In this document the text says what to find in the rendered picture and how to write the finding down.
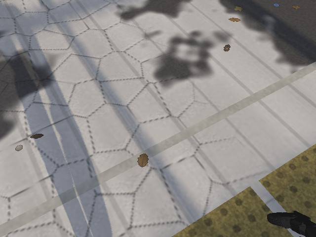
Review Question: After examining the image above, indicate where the robot right hand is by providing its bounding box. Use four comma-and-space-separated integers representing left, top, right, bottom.
267, 210, 316, 237

